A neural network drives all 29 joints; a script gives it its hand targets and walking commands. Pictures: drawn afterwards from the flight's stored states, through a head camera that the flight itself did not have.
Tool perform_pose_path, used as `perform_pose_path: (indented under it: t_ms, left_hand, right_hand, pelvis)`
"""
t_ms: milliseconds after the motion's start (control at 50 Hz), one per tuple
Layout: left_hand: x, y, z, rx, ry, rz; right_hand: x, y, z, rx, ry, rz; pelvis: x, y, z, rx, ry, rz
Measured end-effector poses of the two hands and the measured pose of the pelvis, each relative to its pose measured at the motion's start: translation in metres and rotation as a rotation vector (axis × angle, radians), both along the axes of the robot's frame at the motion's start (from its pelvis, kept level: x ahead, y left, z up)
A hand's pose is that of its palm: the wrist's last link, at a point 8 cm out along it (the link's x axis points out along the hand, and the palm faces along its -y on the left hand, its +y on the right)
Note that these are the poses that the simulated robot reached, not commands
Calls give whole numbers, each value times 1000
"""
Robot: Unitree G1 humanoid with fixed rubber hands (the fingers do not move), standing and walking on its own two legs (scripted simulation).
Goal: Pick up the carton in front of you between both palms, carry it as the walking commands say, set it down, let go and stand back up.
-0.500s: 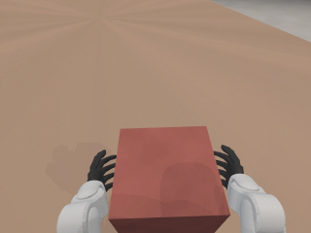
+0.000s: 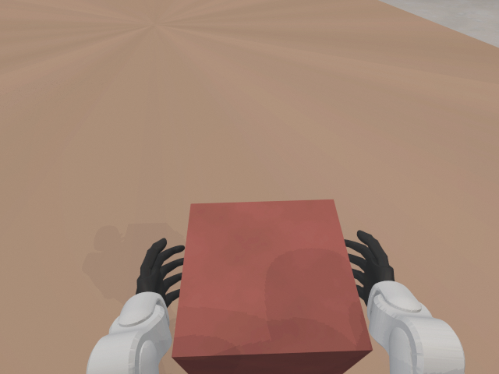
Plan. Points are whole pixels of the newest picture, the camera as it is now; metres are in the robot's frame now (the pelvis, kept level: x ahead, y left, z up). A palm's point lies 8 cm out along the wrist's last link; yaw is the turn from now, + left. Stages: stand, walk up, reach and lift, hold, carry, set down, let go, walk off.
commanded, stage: carry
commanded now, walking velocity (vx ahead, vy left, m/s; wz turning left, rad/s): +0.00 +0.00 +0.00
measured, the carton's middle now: (264, 300) +0.24 +0.00 +0.03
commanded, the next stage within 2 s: none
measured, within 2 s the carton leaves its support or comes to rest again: neither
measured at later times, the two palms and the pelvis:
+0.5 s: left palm (179, 182) +0.45 +0.15 +0.10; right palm (335, 172) +0.45 -0.15 +0.11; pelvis +0.23 +0.00 +0.01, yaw +0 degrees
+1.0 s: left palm (185, 180) +0.50 +0.15 +0.07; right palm (327, 174) +0.50 -0.15 +0.07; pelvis +0.25 +0.00 +0.00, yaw -2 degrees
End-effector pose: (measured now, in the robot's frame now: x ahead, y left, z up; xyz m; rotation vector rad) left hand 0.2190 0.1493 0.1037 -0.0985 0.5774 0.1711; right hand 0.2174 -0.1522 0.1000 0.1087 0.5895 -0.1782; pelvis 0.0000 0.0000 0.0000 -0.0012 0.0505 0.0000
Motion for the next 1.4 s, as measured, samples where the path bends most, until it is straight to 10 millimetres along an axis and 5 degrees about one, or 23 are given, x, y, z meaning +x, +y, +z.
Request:
perform_pose_path:
  t_ms: [100, 220, 380, 580, 860, 1400]
  left_hand:
    - [64, -16, -17, 24, 85, 18]
    - [110, -16, -1, 28, 99, 58]
    - [187, -13, 15, 13, 3, 2]
    - [255, 0, -10, -25, 72, -23]
    - [283, -3, -28, 33, 102, -68]
    - [290, -10, -68, 110, 86, -121]
  right_hand:
    - [73, -15, -23, 27, 84, 30]
    - [131, -14, -10, 30, 96, 73]
    - [193, -12, 12, 5, -1, 20]
    - [253, 1, -1, -40, 68, -1]
    - [275, -1, -24, -46, 101, -4]
    - [280, -7, -64, -127, 89, 45]
  pelvis:
    - [58, -19, -2, -1, 4, 27]
    - [111, -27, 20, 26, 14, 29]
    - [185, -14, 16, -3, -13, 8]
    - [248, 2, 7, 17, 4, -21]
    - [261, 7, 3, 12, 10, -35]
    - [218, 1, 7, 0, -23, -33]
